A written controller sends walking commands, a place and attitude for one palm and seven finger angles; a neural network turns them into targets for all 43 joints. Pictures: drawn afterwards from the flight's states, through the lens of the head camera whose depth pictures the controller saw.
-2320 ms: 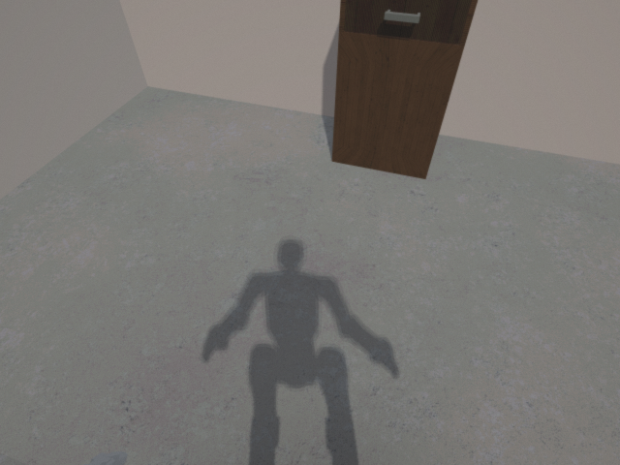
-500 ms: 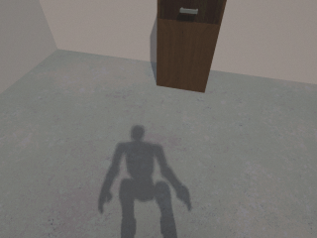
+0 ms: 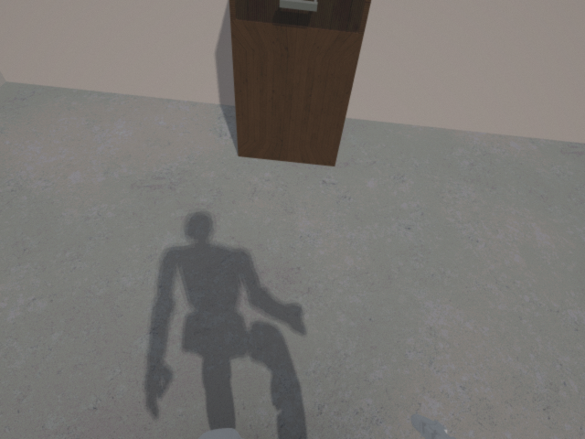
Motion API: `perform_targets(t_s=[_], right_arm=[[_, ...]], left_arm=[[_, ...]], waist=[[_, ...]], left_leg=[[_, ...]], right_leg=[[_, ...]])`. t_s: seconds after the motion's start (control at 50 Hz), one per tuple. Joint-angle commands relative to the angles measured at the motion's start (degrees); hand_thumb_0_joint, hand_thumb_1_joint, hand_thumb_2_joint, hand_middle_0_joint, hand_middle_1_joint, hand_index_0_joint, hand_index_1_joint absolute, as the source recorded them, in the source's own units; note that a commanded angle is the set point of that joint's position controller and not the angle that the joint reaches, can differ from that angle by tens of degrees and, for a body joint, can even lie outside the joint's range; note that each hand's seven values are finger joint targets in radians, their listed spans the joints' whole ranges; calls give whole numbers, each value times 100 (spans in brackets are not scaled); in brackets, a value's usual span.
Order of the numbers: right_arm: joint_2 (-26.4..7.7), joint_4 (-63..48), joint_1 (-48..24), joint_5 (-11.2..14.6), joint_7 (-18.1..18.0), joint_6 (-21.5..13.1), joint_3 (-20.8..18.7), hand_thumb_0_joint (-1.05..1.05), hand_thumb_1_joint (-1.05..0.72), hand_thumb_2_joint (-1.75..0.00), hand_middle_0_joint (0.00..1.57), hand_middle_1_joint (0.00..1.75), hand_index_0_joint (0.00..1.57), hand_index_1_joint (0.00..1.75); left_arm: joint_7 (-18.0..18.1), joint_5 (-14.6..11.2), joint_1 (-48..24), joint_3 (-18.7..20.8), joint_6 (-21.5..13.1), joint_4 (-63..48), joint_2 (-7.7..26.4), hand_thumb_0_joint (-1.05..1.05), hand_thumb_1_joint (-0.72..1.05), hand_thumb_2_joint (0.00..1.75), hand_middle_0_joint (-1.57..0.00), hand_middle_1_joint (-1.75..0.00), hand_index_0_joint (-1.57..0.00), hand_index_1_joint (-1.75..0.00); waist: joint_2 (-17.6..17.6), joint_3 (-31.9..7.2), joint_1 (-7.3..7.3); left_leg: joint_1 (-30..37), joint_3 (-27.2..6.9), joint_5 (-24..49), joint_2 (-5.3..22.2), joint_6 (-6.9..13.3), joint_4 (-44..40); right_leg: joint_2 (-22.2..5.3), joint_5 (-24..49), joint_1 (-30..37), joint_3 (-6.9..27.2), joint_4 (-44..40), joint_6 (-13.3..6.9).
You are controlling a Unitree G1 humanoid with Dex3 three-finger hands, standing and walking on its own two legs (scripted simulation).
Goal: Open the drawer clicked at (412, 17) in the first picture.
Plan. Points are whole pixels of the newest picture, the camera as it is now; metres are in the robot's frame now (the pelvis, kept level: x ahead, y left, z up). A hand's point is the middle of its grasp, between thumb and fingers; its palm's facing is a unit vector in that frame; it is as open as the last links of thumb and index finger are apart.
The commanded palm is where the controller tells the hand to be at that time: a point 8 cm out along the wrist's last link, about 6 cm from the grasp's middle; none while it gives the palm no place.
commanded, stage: walk to a spot facing it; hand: left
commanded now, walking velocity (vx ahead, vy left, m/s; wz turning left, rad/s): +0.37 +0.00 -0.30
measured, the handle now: (298, 2) +1.44 +0.12 +0.01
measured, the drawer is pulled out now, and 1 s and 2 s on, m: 0.00 0.00 0.00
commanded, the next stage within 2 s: turn to face it in 1.14 s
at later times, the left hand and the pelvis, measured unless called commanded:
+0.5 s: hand (236, 324) +0.32 +0.13 -0.14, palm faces -0.16 -0.97 -0.19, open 7.4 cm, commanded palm none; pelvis +0.20 -0.04 +0.01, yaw -9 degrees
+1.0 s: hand (233, 255) +0.47 +0.16 -0.15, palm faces -0.16 -0.98 -0.14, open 7.4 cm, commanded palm none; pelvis +0.41 -0.01 +0.02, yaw -14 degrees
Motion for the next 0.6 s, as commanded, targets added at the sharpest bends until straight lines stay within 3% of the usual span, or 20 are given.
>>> perform_targets(t_s=[0.0,0.02,0.06,0.1,0.18,0.24,0.28,0.3,0.32,0.34,0.36,0.38,0.4,0.42,0.46,0.5,0.58], right_arm=[[-719,172,924,-34,-113,-28,-222,0,-90,-90,20,30,20,30],[-734,164,887,-23,-115,-53,-226,0,-90,-90,20,30,20,30],[-650,198,1071,-43,-117,-85,-279,0,-90,-90,20,30,20,30],[-819,211,1093,-44,-111,-96,-304,0,-90,-90,20,30,20,30],[-986,375,1469,-64,-72,-58,-326,0,-90,-90,20,30,20,30],[-1097,494,1697,-89,-57,-3,-333,0,-90,-90,20,30,20,30],[-1126,579,1764,-100,-55,44,-316,0,-90,-90,20,30,20,30],[-1119,585,1729,-76,-53,61,-296,0,-90,-90,20,30,20,30],[-1064,578,1654,-24,-26,53,-264,0,-90,-90,20,30,20,30],[-803,436,1666,48,32,18,-197,0,-90,-90,20,30,20,30],[-767,158,1337,64,34,-2,-160,0,-90,-90,20,30,20,30],[-883,181,904,62,11,17,-215,0,-90,-90,20,30,20,30],[-810,166,702,47,5,44,-232,0,-90,-90,20,30,20,30],[-746,219,754,8,15,92,-231,0,-90,-90,20,30,20,30],[-576,436,1253,-33,40,210,-230,0,-90,-90,20,30,20,30],[-465,471,1423,-31,64,285,-223,0,-90,-90,20,30,20,30],[-384,245,955,-10,168,238,-229,0,-90,-90,20,30,20,30]], left_arm=[[-124,100,38,24,-29,-580,11,0,90,90,-20,-30,-20,-30],[-130,96,66,32,25,-608,-22,0,90,90,-20,-30,-20,-30],[-149,113,-265,72,69,-772,-24,0,90,90,-20,-30,-20,-30],[-188,108,-554,79,95,-934,12,0,90,90,-20,-30,-20,-30],[-233,105,-1495,37,53,-1232,111,0,90,90,-20,-30,-20,-30],[-230,100,-1855,7,-7,-1330,145,0,90,90,-20,-30,-20,-30],[-218,98,-1776,3,-65,-1275,192,0,90,90,-20,-30,-20,-30],[-204,102,-1340,29,-98,-1120,292,0,90,90,-20,-30,-20,-30],[-168,112,-591,89,-154,-845,551,0,90,90,-20,-30,-20,-30],[-91,115,244,245,-231,-605,1147,0,90,90,-20,-30,-20,-30],[-24,1,739,338,-244,-481,1634,0,90,90,-20,-30,-20,-30],[19,-35,516,334,-233,-480,1608,0,90,90,-20,-30,-20,-30],[36,-21,54,246,-226,-586,1347,0,90,90,-20,-30,-20,-30],[48,-18,-353,162,-240,-684,1099,0,90,90,-20,-30,-20,-30],[63,20,-804,74,-295,-735,798,0,90,90,-20,-30,-20,-30],[63,36,-897,45,-333,-692,689,0,90,90,-20,-30,-20,-30],[29,39,-750,66,-364,-578,781,0,90,90,-20,-30,-20,-30]], waist=[[960,153,-121],[1022,103,-62],[826,175,-94],[784,181,-89],[680,270,-366],[836,145,-490],[731,70,-393],[643,-175,-157],[378,-596,201],[-767,-1254,493],[-1300,-1321,557],[-741,-1110,622],[-199,-575,413],[78,-235,161],[-115,-136,-259],[-371,-6,-433],[-312,189,-318]], left_leg=[[253,-1558,-1058,1593,446,-2721],[164,-1286,-862,1547,466,-2780],[145,-1116,-560,1503,536,-2908],[448,-914,-481,1574,627,-2989],[1000,-604,-46,1563,623,-2921],[1566,-368,664,1590,548,-2523],[1719,-212,1328,1519,414,-2013],[1631,31,1915,1354,279,-1340],[1063,379,2260,1100,70,-167],[-376,772,1070,615,-208,1509],[-1666,365,-1698,50,-326,2919],[-1905,-379,-1607,336,-244,3519],[-2081,-601,-1144,502,-242,3653],[-1880,-714,-741,669,-273,3401],[-1235,-607,-364,738,-374,2814],[-930,-466,-181,719,-473,2184],[-559,-306,215,613,-457,803]], right_leg=[[-624,667,-1419,-108,458,65],[-679,791,-1356,-156,266,106],[-764,1064,-1404,-209,-243,174],[-864,1234,-1524,-254,-955,235],[-777,1294,-1316,-574,-2395,288],[-589,1168,-1101,-822,-3054,235],[-373,1140,-601,-1041,-3569,137],[-182,1285,147,-1194,-3939,52],[-287,1368,1446,-935,-4107,-152],[-1561,1154,2976,724,-4394,-659],[-2614,1959,3484,2627,-5008,-1269],[-2618,1743,2967,2493,-5117,-1341],[-2447,1352,2345,2078,-5272,-1214],[-2204,1247,1655,1539,-5415,-987],[-1814,1478,835,587,-5594,-688],[-1610,1446,344,179,-5720,-639],[-1489,900,141,93,-5775,-611]])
